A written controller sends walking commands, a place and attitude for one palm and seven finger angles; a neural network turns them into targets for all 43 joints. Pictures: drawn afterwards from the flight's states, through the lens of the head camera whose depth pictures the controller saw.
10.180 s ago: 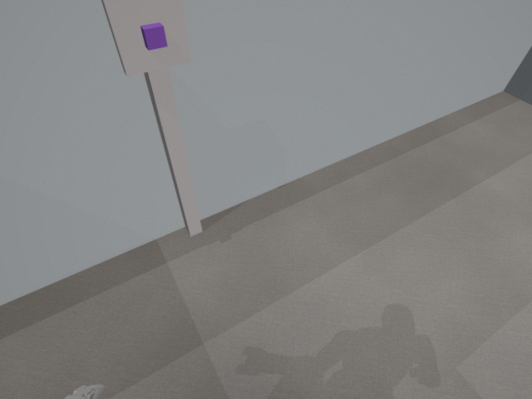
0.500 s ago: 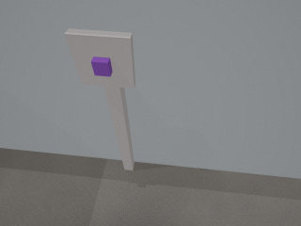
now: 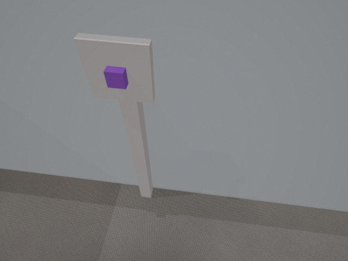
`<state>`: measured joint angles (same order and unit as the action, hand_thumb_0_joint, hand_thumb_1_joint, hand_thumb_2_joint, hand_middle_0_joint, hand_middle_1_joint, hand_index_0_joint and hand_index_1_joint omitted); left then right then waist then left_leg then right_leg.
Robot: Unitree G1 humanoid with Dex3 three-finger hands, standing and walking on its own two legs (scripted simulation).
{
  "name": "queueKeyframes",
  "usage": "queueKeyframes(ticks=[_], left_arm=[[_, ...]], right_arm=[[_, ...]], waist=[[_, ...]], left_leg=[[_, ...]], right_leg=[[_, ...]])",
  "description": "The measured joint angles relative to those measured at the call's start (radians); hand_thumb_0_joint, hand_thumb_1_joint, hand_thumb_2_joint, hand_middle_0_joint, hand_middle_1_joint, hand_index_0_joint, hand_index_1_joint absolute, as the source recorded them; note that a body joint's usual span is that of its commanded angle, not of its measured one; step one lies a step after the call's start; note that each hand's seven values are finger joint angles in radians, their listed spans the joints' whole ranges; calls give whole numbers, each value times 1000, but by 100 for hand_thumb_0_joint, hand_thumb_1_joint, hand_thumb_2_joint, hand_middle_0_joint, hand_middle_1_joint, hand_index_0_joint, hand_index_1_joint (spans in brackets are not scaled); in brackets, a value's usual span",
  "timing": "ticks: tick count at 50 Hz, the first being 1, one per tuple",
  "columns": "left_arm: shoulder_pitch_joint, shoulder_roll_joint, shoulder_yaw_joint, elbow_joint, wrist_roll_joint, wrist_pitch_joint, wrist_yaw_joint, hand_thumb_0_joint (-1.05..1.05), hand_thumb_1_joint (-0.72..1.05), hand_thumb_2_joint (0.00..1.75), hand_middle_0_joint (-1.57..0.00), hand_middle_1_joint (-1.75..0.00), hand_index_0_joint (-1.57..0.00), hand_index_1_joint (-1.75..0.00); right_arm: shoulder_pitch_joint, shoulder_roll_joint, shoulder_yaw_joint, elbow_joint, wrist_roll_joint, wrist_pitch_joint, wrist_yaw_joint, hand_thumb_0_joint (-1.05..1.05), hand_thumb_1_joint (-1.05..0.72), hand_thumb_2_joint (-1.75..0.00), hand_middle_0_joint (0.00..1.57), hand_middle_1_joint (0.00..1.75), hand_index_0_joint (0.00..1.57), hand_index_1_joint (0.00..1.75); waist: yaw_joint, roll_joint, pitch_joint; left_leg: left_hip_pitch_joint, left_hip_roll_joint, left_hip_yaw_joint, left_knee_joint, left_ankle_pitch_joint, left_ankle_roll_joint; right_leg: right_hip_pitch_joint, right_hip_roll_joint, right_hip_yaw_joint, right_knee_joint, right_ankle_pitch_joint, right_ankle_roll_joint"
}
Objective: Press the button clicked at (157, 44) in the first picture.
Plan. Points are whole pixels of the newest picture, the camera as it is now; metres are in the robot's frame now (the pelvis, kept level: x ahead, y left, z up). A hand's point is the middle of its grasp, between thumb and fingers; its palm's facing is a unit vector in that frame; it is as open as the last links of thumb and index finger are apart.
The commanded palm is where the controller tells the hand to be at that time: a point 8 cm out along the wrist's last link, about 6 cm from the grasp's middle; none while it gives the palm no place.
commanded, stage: look again from close up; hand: left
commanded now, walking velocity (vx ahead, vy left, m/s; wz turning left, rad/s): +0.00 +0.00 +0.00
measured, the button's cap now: (116, 77) +0.52 +0.19 +0.13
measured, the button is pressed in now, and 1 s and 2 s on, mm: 0 0 0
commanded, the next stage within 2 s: raise the hand and make a fist in 0.26 s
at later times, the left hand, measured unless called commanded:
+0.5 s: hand out of the picture +0.13 +0.18 -0.07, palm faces +0.22 -0.96 -0.14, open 7.2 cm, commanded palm +0.09 +0.23 -0.05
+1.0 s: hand (86, 257) +0.13 +0.18 +0.00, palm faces -0.08 -1.00 -0.05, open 3.9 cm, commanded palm +0.10 +0.24 +0.01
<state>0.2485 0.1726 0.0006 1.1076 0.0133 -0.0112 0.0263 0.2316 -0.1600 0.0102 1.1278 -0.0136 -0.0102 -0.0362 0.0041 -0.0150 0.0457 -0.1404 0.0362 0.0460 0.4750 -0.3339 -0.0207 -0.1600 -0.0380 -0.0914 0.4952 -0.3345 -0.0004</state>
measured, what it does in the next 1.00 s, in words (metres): lowers itself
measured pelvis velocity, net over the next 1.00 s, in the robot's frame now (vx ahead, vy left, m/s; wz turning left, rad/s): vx -0.08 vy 0.00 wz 0.03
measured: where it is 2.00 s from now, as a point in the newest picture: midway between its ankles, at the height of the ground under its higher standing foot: outside the picture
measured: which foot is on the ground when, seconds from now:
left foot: down 0.00-1.00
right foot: down 0.00-1.00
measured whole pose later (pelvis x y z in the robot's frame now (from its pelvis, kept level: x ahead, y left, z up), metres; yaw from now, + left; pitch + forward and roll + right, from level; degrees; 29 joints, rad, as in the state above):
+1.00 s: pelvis -0.08 +0.00 -0.06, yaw +1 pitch +8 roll -2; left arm 0.35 0.26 0.16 -0.02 -0.26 -0.35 -0.35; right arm 0.23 -0.21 0.03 0.54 0.04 -0.24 -0.06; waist 0.01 0.01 -0.07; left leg -0.70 0.06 -0.03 1.03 -0.46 -0.03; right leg -0.67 -0.04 -0.13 0.98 -0.44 -0.02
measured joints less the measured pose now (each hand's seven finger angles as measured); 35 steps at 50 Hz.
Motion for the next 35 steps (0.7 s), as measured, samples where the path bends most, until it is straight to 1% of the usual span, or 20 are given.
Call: queueKeyframes(ticks=[18,19,20,21,22,24,25,27,29,32,33,34,35], left_arm=[[-4,8,4,-2,-1,-1,-2,0,90,90,-20,-30,-20,-30],[-5,5,3,-1,1,-7,7,0,90,90,-20,-30,-20,-30],[47,0,12,-164,-44,52,7,0,90,90,-20,-30,-21,-30],[111,-4,19,-360,-70,60,13,1,90,90,-21,-30,-21,-31],[164,-5,17,-529,-95,39,30,1,90,90,-21,-31,-21,-31],[207,-15,24,-774,-134,-3,43,1,91,90,-23,-33,-23,-33],[199,-22,35,-854,-145,-35,32,1,91,90,-24,-34,-24,-34],[159,-30,74,-942,-165,-135,-18,1,91,90,-27,-37,-27,-37],[118,-29,113,-968,-190,-262,-100,1,91,90,-30,-41,-30,-41],[84,-13,148,-957,-231,-450,-271,0,91,90,-36,-48,-37,-49],[83,-4,156,-950,-242,-489,-329,0,91,90,-39,-51,-39,-51],[90,4,161,-948,-255,-507,-378,0,91,90,-41,-54,-42,-54],[102,11,164,-950,-270,-506,-414,0,90,90,-44,-56,-44,-57]], right_arm=[[7,2,2,5,0,-3,0,0,-92,-90,20,30,20,29],[6,-2,0,-1,2,0,2,0,-92,-90,20,30,20,29],[19,-10,2,-43,16,-12,0,0,-92,-90,20,30,20,29],[43,-18,2,-89,23,-59,-13,0,-92,-90,20,30,20,29],[62,-22,-3,-128,32,-112,-25,1,-92,-90,20,30,20,30],[75,-34,-21,-200,45,-192,-32,1,-92,-90,20,30,20,30],[70,-42,-30,-236,41,-216,-32,1,-92,-90,20,30,20,30],[41,-52,-46,-303,29,-243,-26,1,-92,-90,20,30,20,30],[1,-58,-57,-370,24,-252,-10,1,-91,-90,20,30,20,30],[-62,-69,-69,-470,24,-255,17,1,-91,-90,20,30,20,29],[-78,-75,-73,-503,27,-253,24,1,-91,-90,20,30,20,29],[-90,-83,-75,-536,32,-248,27,1,-91,-90,20,30,20,30],[-99,-91,-76,-566,39,-241,26,1,-91,-90,20,30,20,30]], waist=[[1,0,-3],[2,7,-5],[3,13,2],[11,15,3],[13,13,-7],[-3,20,-30],[-13,29,-43],[-25,36,-79],[-27,29,-112],[-23,7,-141],[-20,1,-145],[-16,-5,-148],[-11,-10,-148]], left_leg=[[2,1,-6,-17,16,-4],[-17,6,-7,8,15,-3],[-25,10,-4,20,10,-1],[-22,9,3,12,5,1],[-27,1,8,8,7,2],[-60,-14,-1,27,14,4],[-91,-16,-8,51,11,5],[-168,-15,-11,111,-1,5],[-255,-9,-2,184,-21,2],[-391,3,7,321,-65,-3],[-431,7,7,365,-80,-6],[-465,10,7,405,-92,-7],[-492,12,6,439,-103,-9]], right_leg=[[4,2,-7,-13,12,-4],[-2,6,-9,-16,15,-3],[-9,9,-6,-12,18,-3],[-20,8,1,1,18,-4],[-37,-1,6,21,13,-5],[-68,-18,-1,52,-2,-1],[-92,-22,-8,69,-6,1],[-167,-24,-9,123,-16,0],[-261,-23,3,201,-33,-5],[-405,-20,19,339,-72,-15],[-445,-19,22,383,-85,-17],[-479,-18,24,421,-97,-19],[-506,-18,24,454,-108,-22]])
